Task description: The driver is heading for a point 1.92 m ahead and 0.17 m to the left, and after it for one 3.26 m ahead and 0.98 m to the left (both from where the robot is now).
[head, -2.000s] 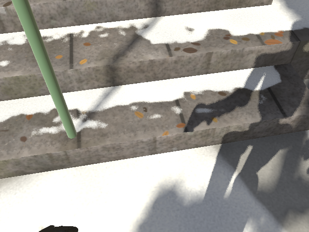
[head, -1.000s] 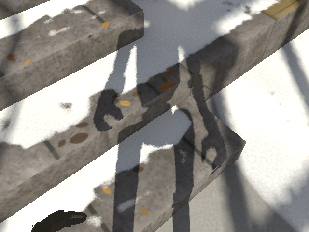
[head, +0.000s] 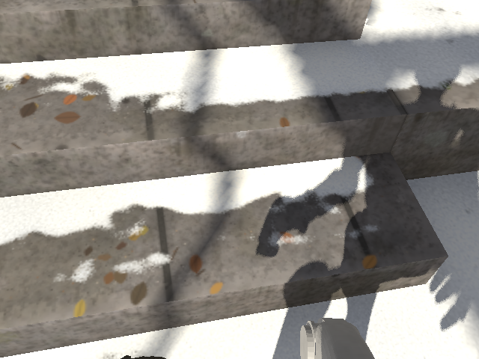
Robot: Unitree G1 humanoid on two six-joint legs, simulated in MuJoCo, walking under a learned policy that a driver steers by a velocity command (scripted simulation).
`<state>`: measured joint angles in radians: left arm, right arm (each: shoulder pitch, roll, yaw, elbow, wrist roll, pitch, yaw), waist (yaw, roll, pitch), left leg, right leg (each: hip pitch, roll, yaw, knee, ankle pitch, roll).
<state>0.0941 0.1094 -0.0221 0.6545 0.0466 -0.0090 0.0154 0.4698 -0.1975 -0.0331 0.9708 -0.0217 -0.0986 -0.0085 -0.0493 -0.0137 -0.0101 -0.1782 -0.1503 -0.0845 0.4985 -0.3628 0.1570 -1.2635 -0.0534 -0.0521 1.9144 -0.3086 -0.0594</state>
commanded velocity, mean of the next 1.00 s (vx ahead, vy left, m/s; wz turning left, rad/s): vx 0.09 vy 0.00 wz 0.21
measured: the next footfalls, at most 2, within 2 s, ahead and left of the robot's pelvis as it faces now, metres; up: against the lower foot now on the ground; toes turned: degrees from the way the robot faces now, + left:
right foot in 0.18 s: +0.33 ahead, -0.07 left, +0.15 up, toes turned -9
left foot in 0.94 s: +0.37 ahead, +0.18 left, +0.15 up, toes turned +15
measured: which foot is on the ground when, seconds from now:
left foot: down 0.00-0.18, up 0.20-0.92, down 0.94-1.00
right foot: up 0.00-0.16, down 0.18-0.94, up 0.96-1.00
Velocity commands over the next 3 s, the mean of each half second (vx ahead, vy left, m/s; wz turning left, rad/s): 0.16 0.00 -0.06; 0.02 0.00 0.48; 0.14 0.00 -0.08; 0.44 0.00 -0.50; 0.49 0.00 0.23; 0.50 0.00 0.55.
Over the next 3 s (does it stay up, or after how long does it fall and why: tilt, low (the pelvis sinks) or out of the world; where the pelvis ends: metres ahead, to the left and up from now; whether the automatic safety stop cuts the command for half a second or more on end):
stays up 1.19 0.00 0.45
